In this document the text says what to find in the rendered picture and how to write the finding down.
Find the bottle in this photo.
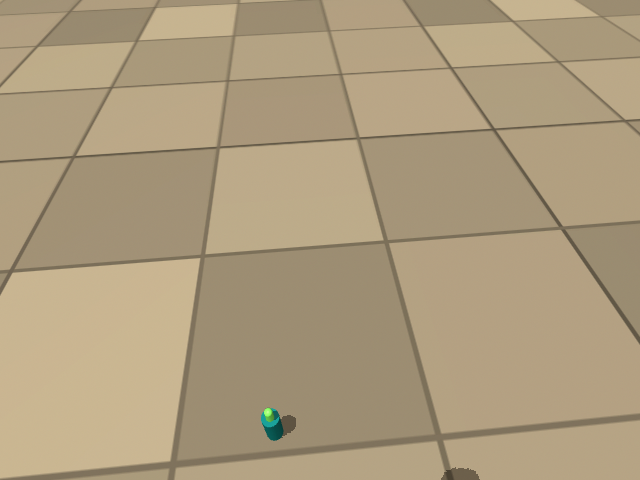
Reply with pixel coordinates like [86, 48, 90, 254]
[261, 408, 283, 441]

